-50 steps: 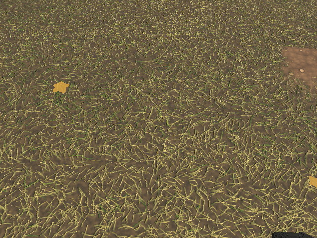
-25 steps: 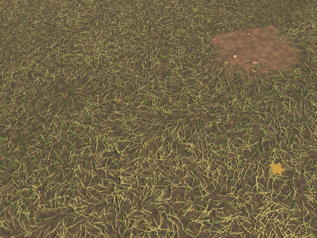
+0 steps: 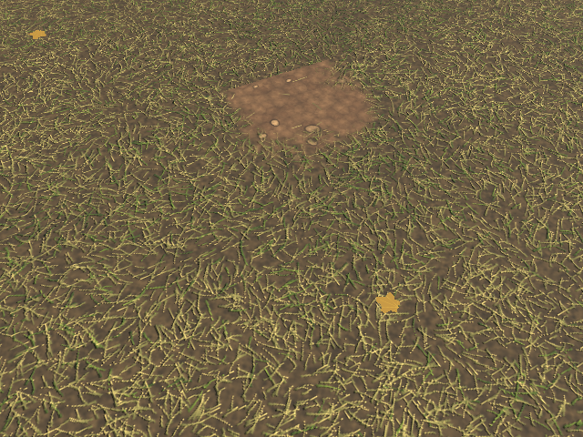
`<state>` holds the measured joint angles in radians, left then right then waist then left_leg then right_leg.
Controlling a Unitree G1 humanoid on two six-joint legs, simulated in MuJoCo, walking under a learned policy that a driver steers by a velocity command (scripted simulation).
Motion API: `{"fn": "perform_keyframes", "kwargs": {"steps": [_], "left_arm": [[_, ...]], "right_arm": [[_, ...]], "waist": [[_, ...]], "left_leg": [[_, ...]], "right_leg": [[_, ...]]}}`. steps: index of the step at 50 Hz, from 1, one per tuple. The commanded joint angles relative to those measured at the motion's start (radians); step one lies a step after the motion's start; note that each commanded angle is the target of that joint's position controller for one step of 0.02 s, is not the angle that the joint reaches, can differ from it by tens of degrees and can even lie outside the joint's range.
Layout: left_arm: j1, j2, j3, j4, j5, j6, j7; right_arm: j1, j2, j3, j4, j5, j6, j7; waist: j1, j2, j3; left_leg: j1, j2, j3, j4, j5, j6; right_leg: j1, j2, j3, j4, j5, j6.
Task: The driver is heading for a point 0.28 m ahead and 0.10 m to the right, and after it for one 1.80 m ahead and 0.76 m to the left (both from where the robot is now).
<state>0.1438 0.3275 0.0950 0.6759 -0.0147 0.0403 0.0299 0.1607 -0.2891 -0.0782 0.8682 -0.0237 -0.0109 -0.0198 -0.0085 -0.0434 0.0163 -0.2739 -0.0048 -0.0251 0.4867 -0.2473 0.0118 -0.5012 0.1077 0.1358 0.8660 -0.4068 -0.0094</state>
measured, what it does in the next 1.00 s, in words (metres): walks ahead: right foot, then left foot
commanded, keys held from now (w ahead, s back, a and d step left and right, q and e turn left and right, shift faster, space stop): w+e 0.28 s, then q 0.72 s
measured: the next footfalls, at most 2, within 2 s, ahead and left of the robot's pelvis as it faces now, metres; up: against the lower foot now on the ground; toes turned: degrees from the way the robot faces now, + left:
right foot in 0.38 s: +0.15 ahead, -0.20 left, +0.00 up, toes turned -15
left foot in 0.88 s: +0.26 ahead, +0.01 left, +0.00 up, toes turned +4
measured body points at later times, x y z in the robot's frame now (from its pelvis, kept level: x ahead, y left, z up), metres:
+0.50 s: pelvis +0.11 -0.09 +0.00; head +0.14 -0.12 +0.45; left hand +0.34 +0.12 -0.08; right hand +0.09 -0.38 -0.14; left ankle +0.05 +0.08 -0.65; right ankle +0.11 -0.19 -0.74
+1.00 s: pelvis +0.19 -0.08 +0.00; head +0.24 -0.06 +0.44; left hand +0.32 +0.22 -0.12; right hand +0.37 -0.36 -0.09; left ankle +0.22 +0.01 -0.74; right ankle +0.14 -0.22 -0.66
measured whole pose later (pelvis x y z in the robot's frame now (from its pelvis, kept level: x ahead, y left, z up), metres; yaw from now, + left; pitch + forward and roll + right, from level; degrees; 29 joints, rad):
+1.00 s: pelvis +0.19 -0.08 +0.00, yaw +5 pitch +2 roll -1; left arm 0.11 0.32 0.09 0.76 0.00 0.01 0.02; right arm 0.14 -0.31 -0.08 0.66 0.01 0.02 0.01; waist -0.01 -0.02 0.08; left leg -0.36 -0.02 0.01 0.53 -0.21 0.06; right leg -0.46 -0.03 -0.02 1.13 -0.54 0.05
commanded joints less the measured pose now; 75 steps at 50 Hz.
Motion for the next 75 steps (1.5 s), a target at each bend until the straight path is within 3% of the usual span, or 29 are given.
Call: {"fn": "perform_keyframes", "kwargs": {"steps": [1, 8, 15, 17, 18, 19, 20, 21, 22, 25, 27, 33, 42, 44, 45, 46, 47, 48, 49, 51, 57, 62, 65, 66, 67, 68, 69, 71, 75], "left_arm": [[0.033, 0.140, 0.047, -0.052, 0.009, -0.013, -0.007], [-0.085, 0.048, 0.010, -0.116, -0.006, -0.043, -0.033], [-0.101, 0.029, -0.011, -0.146, -0.007, -0.048, -0.063], [-0.016, 0.028, -0.005, -0.123, -0.001, -0.052, -0.061], [0.100, 0.069, 0.018, -0.081, 0.001, -0.052, -0.053], [0.216, 0.127, 0.039, -0.057, 0.008, -0.048, -0.040], [0.245, 0.249, 0.046, -0.071, 0.034, -0.046, -0.021], [0.261, 0.222, 0.043, -0.070, 0.034, -0.055, -0.028], [0.221, 0.164, 0.024, -0.061, 0.030, -0.066, -0.034], [0.063, 0.071, -0.004, -0.047, 0.020, -0.083, -0.037], [0.017, 0.051, -0.009, -0.038, 0.042, -0.101, -0.026], [-0.013, 0.081, 0.004, 0.003, 0.032, -0.085, 0.013], [-0.008, 0.139, 0.030, 0.040, -0.011, -0.039, 0.001], [0.037, 0.117, 0.027, 0.064, -0.012, -0.045, -0.003], [0.015, 0.068, 0.010, 0.024, 0.034, -0.057, -0.008], [-0.016, 0.044, -0.003, -0.014, 0.048, -0.063, -0.011], [-0.048, 0.097, 0.012, 0.005, 0.023, -0.059, -0.018], [-0.063, 0.092, 0.012, -0.002, 0.003, -0.054, -0.016], [-0.055, 0.082, 0.012, 0.013, 0.010, -0.049, -0.005], [-0.036, 0.091, 0.019, 0.019, 0.026, -0.039, 0.008], [-0.034, 0.047, -0.001, 0.015, 0.018, -0.041, 0.008], [-0.034, 0.070, 0.007, 0.002, 0.007, -0.059, -0.013], [0.053, 0.086, 0.021, 0.022, 0.012, -0.077, -0.025], [0.081, 0.160, 0.038, 0.016, 0.030, -0.074, -0.018], [0.051, 0.228, 0.050, 0.023, 0.058, -0.065, -0.018], [0.014, 0.160, 0.033, -0.014, 0.063, -0.071, -0.016], [-0.033, 0.109, 0.018, -0.027, 0.054, -0.071, -0.009], [-0.076, 0.079, 0.008, -0.035, 0.023, -0.067, 0.001], [0.006, 0.098, 0.013, -0.021, 0.030, -0.046, 0.020]], "right_arm": [[-0.078, -0.137, -0.025, -0.093, 0.029, -0.022, -0.023], [0.099, -0.175, -0.033, -0.073, 0.021, -0.046, -0.024], [0.114, -0.219, -0.053, -0.068, 0.047, -0.052, 0.017], [0.097, -0.219, -0.048, -0.053, 0.062, -0.040, 0.030], [0.110, -0.184, -0.032, -0.042, 0.057, -0.040, 0.034], [0.113, -0.124, -0.006, -0.049, 0.034, -0.048, 0.038], [0.135, -0.015, 0.037, -0.102, -0.011, -0.061, 0.045], [0.148, -0.112, 0.011, -0.074, 0.030, -0.064, 0.038], [0.112, -0.170, -0.007, -0.072, 0.062, -0.057, 0.035], [0.108, -0.141, -0.012, -0.043, 0.049, -0.021, 0.017], [0.155, -0.108, -0.013, -0.026, 0.044, 0.001, 0.007], [0.042, -0.065, -0.004, -0.121, 0.033, 0.025, 0.017], [-0.038, -0.081, -0.023, -0.238, 0.042, 0.056, 0.062], [0.081, -0.152, -0.055, -0.223, 0.035, 0.051, 0.045], [0.157, -0.286, -0.087, -0.231, 0.024, 0.048, 0.017], [0.141, -0.295, -0.077, -0.256, 0.000, 0.036, 0.021], [0.111, -0.234, -0.058, -0.264, 0.013, 0.021, 0.034], [0.061, -0.203, -0.050, -0.263, 0.026, 0.010, 0.031], [0.011, -0.184, -0.046, -0.264, 0.038, 0.009, 0.027], [-0.043, -0.180, -0.041, -0.281, 0.035, 0.018, 0.010], [-0.033, -0.204, -0.054, -0.295, 0.035, 0.031, -0.011], [-0.045, -0.199, -0.052, -0.310, 0.035, 0.045, -0.002], [-0.066, -0.170, -0.041, -0.325, 0.049, 0.055, -0.009], [-0.030, -0.117, -0.027, -0.332, 0.039, 0.054, -0.010], [-0.009, -0.118, -0.030, -0.364, 0.044, 0.045, -0.007], [0.011, -0.206, -0.057, -0.341, 0.030, 0.037, -0.007], [0.027, -0.236, -0.073, -0.317, 0.041, 0.041, -0.002], [0.046, -0.194, -0.069, -0.293, 0.040, 0.061, -0.006], [-0.042, -0.116, -0.040, -0.341, 0.053, 0.065, 0.006]], "waist": [[0.017, 0.218, -0.019], [-0.085, 0.190, 0.014], [-0.074, 0.182, 0.063], [-0.002, 0.159, 0.042], [0.055, 0.118, -0.030], [0.108, 0.042, -0.140], [0.068, -0.276, -0.241], [0.106, -0.203, -0.324], [0.101, -0.136, -0.233], [0.020, -0.087, -0.092], [-0.022, -0.070, -0.092], [-0.007, -0.062, -0.050], [0.009, -0.050, -0.042], [-0.046, 0.035, -0.124], [-0.053, 0.272, -0.197], [-0.050, 0.344, -0.311], [-0.076, 0.174, -0.292], [-0.043, 0.144, -0.208], [-0.015, 0.085, -0.142], [0.020, 0.129, -0.114], [0.006, 0.172, -0.141], [-0.007, 0.222, -0.121], [0.042, 0.198, -0.125], [0.021, 0.033, -0.146], [-0.027, -0.267, -0.085], [-0.008, -0.186, -0.086], [-0.026, -0.115, -0.072], [-0.027, -0.083, -0.040], [0.039, -0.119, -0.050]], "left_leg": [[0.178, 0.287, -0.311, -0.289, -0.249, 0.138], [0.282, 0.293, -0.126, -0.348, -0.148, 0.150], [0.165, 0.312, 0.025, -0.315, -0.018, 0.143], [0.123, 0.304, 0.047, -0.205, 0.198, 0.124], [0.077, 0.257, 0.095, -0.049, 0.383, 0.093], [-0.033, 0.189, 0.161, 0.167, 0.292, 0.025], [-0.346, 0.056, 0.178, 0.530, -0.323, -0.069], [-0.370, 0.034, 0.016, 0.716, -0.408, -0.085], [-0.388, 0.066, -0.025, 0.775, -0.384, -0.074], [-0.329, 0.114, -0.031, 0.658, -0.203, -0.057], [-0.243, 0.086, -0.032, 0.630, -0.089, -0.067], [-0.256, 0.098, 0.000, 0.392, 0.035, -0.082], [-0.177, 0.046, 0.107, 0.140, -0.048, 0.004], [0.097, 0.009, 0.070, -0.058, 0.298, 0.074], [0.354, 0.241, -0.252, -0.026, 0.843, 0.193], [0.422, 0.423, -0.551, -0.072, 0.895, 0.425], [0.374, 0.393, -0.450, -0.096, 0.801, 0.404], [0.302, 0.328, -0.348, -0.097, 0.669, 0.335], [0.228, 0.268, -0.291, -0.112, 0.547, 0.272], [0.110, 0.212, -0.246, -0.137, 0.488, 0.240], [0.074, 0.178, -0.277, -0.129, 0.330, 0.228], [0.054, 0.168, -0.399, -0.100, 0.218, 0.206], [0.000, 0.102, -0.408, -0.005, 0.170, 0.127], [-0.115, 0.019, -0.310, 0.173, -0.051, 0.064], [-0.323, -0.135, -0.111, 0.366, -0.374, 0.006], [-0.333, -0.063, -0.138, 0.599, -0.394, -0.030], [-0.328, -0.050, -0.134, 0.685, -0.324, -0.042], [-0.363, -0.032, -0.109, 0.750, -0.211, -0.078], [-0.382, 0.000, -0.028, 0.602, -0.151, -0.116]], "right_leg": [[-0.246, -0.094, -0.011, 0.260, 0.048, 0.031], [-0.277, -0.165, -0.100, 0.082, 0.172, 0.073], [-0.017, -0.174, -0.182, -0.191, 0.125, 0.005], [0.167, -0.118, -0.214, -0.349, 0.194, -0.039], [0.371, -0.081, -0.215, -0.418, 0.267, -0.067], [0.595, -0.164, -0.115, -0.415, 0.410, -0.086], [0.828, -0.479, 0.284, -0.431, 0.765, -0.223], [0.739, -0.570, 0.393, -0.490, 0.832, -0.340], [0.664, -0.521, 0.232, -0.481, 0.873, -0.313], [0.443, -0.388, -0.005, -0.544, 0.747, -0.200], [0.367, -0.378, -0.081, -0.587, 0.795, -0.200], [0.386, -0.395, -0.192, -0.620, 0.728, -0.209], [0.480, -0.435, -0.237, -0.427, 0.764, -0.159], [0.382, -0.334, -0.324, -0.164, 0.751, -0.052], [0.090, -0.222, -0.360, 0.153, 0.276, 0.042], [-0.110, -0.066, -0.192, 0.392, -0.312, 0.086], [-0.137, -0.117, -0.073, 0.452, -0.308, 0.079], [-0.159, -0.141, -0.069, 0.419, -0.227, 0.062], [-0.162, -0.157, -0.072, 0.339, -0.151, 0.060], [-0.076, -0.143, -0.084, 0.267, -0.037, 0.074], [0.026, -0.104, -0.067, -0.015, 0.050, 0.106], [0.111, -0.075, -0.061, -0.199, 0.051, 0.082], [0.296, -0.107, -0.061, -0.487, 0.247, 0.034], [0.405, -0.309, 0.115, -0.540, 0.313, -0.037], [0.389, -0.492, 0.369, -0.582, 0.480, -0.211], [0.351, -0.535, 0.379, -0.578, 0.506, -0.283], [0.328, -0.476, 0.264, -0.559, 0.496, -0.248], [0.346, -0.384, 0.113, -0.540, 0.464, -0.185], [0.449, -0.365, -0.005, -0.538, 0.546, -0.204]]}}
Velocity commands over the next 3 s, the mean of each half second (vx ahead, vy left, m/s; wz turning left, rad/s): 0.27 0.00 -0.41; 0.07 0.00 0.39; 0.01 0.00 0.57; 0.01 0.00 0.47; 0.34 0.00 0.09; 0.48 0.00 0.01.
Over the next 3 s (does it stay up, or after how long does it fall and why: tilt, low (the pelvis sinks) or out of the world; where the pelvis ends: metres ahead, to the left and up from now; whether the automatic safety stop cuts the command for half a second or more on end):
stays up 0.51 0.20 0.01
